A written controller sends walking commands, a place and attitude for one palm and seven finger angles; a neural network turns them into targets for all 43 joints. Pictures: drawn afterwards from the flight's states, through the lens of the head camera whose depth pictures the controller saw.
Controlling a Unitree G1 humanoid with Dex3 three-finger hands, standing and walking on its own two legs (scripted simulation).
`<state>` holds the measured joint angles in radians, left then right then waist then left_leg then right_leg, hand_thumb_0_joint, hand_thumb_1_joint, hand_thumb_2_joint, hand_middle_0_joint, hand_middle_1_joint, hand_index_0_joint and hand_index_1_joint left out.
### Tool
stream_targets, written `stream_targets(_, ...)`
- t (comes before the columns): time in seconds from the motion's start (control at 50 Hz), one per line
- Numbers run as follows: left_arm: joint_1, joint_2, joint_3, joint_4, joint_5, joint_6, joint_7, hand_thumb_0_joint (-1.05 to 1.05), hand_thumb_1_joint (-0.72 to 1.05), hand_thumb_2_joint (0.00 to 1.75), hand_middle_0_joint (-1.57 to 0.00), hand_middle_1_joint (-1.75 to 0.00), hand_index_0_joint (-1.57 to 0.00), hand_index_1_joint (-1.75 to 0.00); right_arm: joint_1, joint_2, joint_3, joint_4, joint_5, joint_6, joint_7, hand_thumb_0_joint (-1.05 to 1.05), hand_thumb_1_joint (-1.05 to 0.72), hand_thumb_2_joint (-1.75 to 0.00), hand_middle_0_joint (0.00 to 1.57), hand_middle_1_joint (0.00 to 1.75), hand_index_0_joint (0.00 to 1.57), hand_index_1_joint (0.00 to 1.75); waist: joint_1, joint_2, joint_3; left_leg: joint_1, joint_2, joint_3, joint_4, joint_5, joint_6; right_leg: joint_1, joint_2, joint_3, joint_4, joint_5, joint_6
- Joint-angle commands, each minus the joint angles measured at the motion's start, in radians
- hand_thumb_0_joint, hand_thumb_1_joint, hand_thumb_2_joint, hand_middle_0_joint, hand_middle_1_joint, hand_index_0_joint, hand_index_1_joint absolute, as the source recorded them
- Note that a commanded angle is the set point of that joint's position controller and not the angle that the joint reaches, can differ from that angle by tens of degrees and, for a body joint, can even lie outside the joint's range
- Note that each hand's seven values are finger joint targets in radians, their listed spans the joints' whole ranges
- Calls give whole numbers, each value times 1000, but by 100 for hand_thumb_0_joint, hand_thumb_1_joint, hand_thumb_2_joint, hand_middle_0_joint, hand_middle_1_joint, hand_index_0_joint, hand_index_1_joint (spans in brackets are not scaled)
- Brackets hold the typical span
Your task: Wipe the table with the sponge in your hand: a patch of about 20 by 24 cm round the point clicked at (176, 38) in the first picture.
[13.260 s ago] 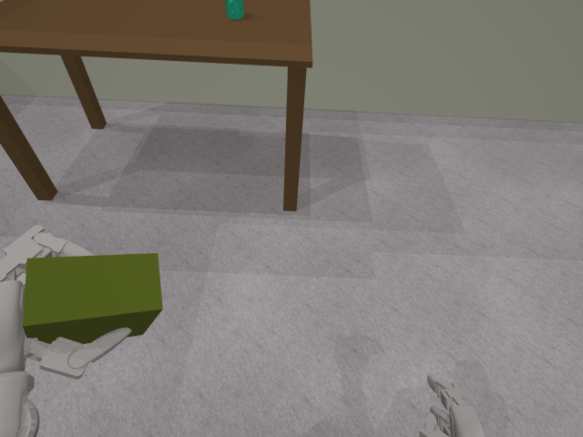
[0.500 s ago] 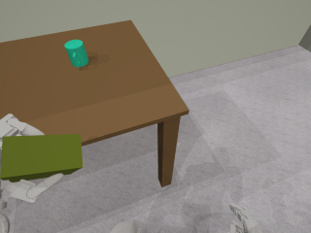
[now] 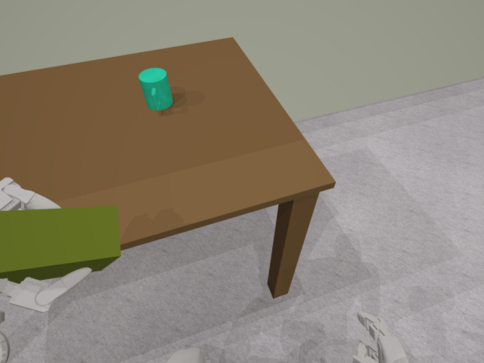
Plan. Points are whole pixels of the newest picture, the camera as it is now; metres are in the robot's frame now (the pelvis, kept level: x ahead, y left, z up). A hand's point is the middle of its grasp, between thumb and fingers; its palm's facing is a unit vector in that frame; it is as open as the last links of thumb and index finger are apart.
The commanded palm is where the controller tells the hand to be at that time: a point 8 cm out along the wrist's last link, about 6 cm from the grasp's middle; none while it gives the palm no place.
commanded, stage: shuffle to correct the standing spot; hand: left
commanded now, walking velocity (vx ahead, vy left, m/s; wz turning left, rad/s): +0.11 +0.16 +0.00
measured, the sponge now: (75, 244) +0.22 +0.22 +0.15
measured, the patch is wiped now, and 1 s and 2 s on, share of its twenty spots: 0.00 0.00 0.00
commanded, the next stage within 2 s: come to a stop and stand still in 0.30 s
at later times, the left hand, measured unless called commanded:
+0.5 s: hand out of the picture +0.24 +0.32 +0.17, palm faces +0.43 -0.79 -0.43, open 10.1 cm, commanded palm +0.19 +0.36 +0.18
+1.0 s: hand out of the picture +0.27 +0.36 +0.17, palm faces +0.40 -0.83 -0.38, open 10.1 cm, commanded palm +0.19 +0.38 +0.18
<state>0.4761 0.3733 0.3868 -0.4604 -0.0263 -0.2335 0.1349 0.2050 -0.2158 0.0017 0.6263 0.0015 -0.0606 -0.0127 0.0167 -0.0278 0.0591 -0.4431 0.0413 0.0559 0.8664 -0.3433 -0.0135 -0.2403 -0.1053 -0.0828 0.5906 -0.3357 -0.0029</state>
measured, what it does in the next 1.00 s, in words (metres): steps to the left: left foot, then right foot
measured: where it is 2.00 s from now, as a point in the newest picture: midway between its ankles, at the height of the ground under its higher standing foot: outside the picture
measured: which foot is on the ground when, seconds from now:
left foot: up 0.00-0.06, down 0.08-0.28, up 0.30-0.50, down 0.52-1.00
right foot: down 0.00-0.10, up 0.12-0.24, down 0.26-1.00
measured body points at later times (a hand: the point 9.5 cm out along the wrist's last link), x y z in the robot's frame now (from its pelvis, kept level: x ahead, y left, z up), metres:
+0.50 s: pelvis +0.03 +0.08 -0.01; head +0.04 +0.06 +0.44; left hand +0.21 +0.36 +0.20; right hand +0.19 -0.16 -0.11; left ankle +0.08 +0.23 -0.73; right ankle +0.00 -0.04 -0.74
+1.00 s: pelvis +0.02 +0.11 +0.00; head +0.04 +0.11 +0.45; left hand +0.24 +0.40 +0.19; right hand +0.21 -0.14 -0.06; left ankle +0.08 +0.24 -0.74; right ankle +0.01 -0.02 -0.74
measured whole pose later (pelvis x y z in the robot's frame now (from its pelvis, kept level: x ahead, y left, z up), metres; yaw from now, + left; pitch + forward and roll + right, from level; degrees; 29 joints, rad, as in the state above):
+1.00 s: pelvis +0.02 +0.11 +0.00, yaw -2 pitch -2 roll -1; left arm 0.31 0.36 0.40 -0.37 -0.04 -0.16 0.10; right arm 0.17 -0.24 -0.03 0.55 0.02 -0.12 -0.01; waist 0.02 0.02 0.07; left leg -0.29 0.07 0.07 0.51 -0.18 -0.01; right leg -0.18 0.01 0.02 0.49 -0.28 0.02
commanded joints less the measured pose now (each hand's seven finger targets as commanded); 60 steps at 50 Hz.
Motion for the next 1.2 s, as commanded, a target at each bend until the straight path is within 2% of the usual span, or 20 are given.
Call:
stream_targets(0.0,-146,168,88,-257,-6,-41,35,0,10,130,-120,-160,-120,-160,-90,-76,-58,-173,3,-76,-20,0,-90,-90,20,30,20,30,-7,-91,-147,223,-58,112,-347,149,2,26,-138,105,-89,307,-61)
stream_targets(0.06,-150,168,91,-338,-9,-42,31,0,10,130,-120,-160,-120,-160,-63,-127,-84,-197,20,-87,-25,0,-90,-90,20,30,20,30,-18,261,-206,395,189,-231,-457,327,133,-197,56,-6,288,-103,30)
stream_targets(0.12,-133,236,143,-355,-3,-40,26,0,10,130,-120,-160,-120,-160,-82,-107,-82,-187,5,-101,-26,0,-90,-90,20,30,20,30,-10,380,-183,282,242,-295,-536,184,220,-256,52,42,500,-233,14)
stream_targets(0.22,-47,206,143,-307,-9,-25,37,0,10,130,-120,-160,-120,-160,-89,-102,-46,-177,19,-112,-18,0,-90,-90,20,30,20,30,0,182,-175,59,91,-40,-326,42,91,124,52,20,-136,47,-3)
stream_targets(0.26,-68,225,163,-241,-18,-14,38,0,10,130,-120,-160,-120,-160,-79,-87,-50,-186,11,-94,-13,0,-90,-90,20,30,20,30,4,-196,-124,-169,-49,35,49,-139,2,158,-273,584,-311,52,-161)
stream_targets(0.28,-95,179,117,-229,-25,-16,31,0,10,130,-120,-160,-120,-160,-73,-116,-68,-177,14,-86,0,0,-90,-90,20,30,20,30,0,-229,-62,-222,-13,-56,184,-107,-12,139,-320,607,-321,151,-207)
stream_targets(0.32,-83,212,151,-192,-17,-29,35,0,10,130,-120,-160,-120,-160,-86,-102,-42,-149,12,-71,1,0,-90,-90,20,30,20,30,-2,-82,-66,-243,40,-115,188,-115,-4,180,-308,471,-210,451,-213)
stream_targets(0.36,-70,170,124,-136,-6,-44,32,0,10,130,-120,-160,-120,-160,-78,-77,-29,-148,6,-56,-3,0,-90,-90,20,30,20,30,-4,-123,-98,-116,42,-65,2,-59,7,149,-222,255,-134,582,-147)
stream_targets(0.44,-118,135,69,-177,-11,-36,26,0,10,130,-120,-160,-120,-160,-93,-62,-35,-156,5,-71,-31,0,-90,-90,20,30,20,30,-7,-56,-141,282,-40,64,-399,231,9,12,-67,84,-34,356,-47)
stream_targets(0.54,-166,150,62,-250,-16,-8,16,0,10,130,-120,-160,-120,-160,-94,-92,-47,-180,8,-93,-45,0,-90,-90,20,30,20,30,-16,265,-102,202,238,-318,-584,295,146,-74,92,61,191,-149,24)
stream_targets(0.62,-99,200,117,-355,-6,-19,29,0,10,130,-120,-160,-120,-160,-100,-87,-33,-182,9,-121,-35,0,-90,-90,20,30,20,30,2,218,-190,201,141,-102,-465,240,68,101,92,64,-133,121,6)
stream_targets(0.66,-51,166,104,-345,-19,-12,27,0,10,130,-120,-160,-120,-160,-73,-86,-47,-188,12,-117,-29,0,-90,-90,20,30,20,30,-6,55,-211,229,48,-32,-360,268,10,99,56,156,-192,302,-24)
stream_targets(0.76,-59,148,90,-216,-35,20,23,0,10,130,-120,-160,-120,-160,-87,-81,-34,-171,8,-89,-46,0,-90,-90,20,30,20,30,-10,80,-190,292,42,-14,-387,350,-1,50,62,133,-196,384,-9)
stream_targets(0.78,-1010,888,626,-344,94,-74,-8,0,10,130,-120,-160,-120,-160,20,-142,-101,-153,-52,-142,-51,0,-90,-90,20,30,20,30,58,-131,8,145,45,44,-248,344,20,-90,4,251,-331,590,8)
stream_targets(0.8,-511,304,203,171,22,-28,-50,0,10,130,-120,-160,-120,-160,-51,-29,-48,-113,-14,-150,-43,0,-90,-90,20,30,20,30,6,-157,-137,187,-42,-24,-309,304,17,42,-66,306,-184,731,-102)
stream_targets(0.82,-354,170,112,164,-9,-8,-43,0,10,130,-120,-160,-120,-160,-59,-98,-70,-164,26,-148,-32,0,-90,-90,20,30,20,30,21,61,-188,347,-26,27,-400,397,26,47,-24,240,-133,735,-69)
stream_targets(0.88,-230,105,4,-86,-10,-3,-54,0,10,130,-120,-160,-120,-160,-78,-112,-72,-221,30,-121,3,0,-90,-90,20,30,20,30,23,76,-242,404,45,5,-346,532,66,45,45,145,-132,534,36)
stream_targets(0.98,-96,179,81,-222,-16,7,-27,0,10,130,-120,-160,-120,-160,-119,-107,-62,-259,20,-108,-4,0,-90,-90,20,30,20,30,14,-60,-141,292,2,0,-376,176,36,-25,32,171,-274,177,-23)
stream_targets(1.08,-182,222,156,-265,-17,-28,-6,0,10,130,-120,-160,-120,-160,-118,-110,-50,-254,13,-110,-40,0,-90,-90,20,30,20,30,8,189,-76,217,58,-61,-549,-73,49,-7,104,93,-210,10,-17)
stream_targets(1.18,-253,165,99,-251,4,-41,-11,0,10,130,-120,-160,-120,-160,-88,-115,-49,-238,16,-146,-27,0,-90,-90,20,30,20,30,12,215,-128,160,92,-93,-590,-211,67,103,117,57,-147,37,-13)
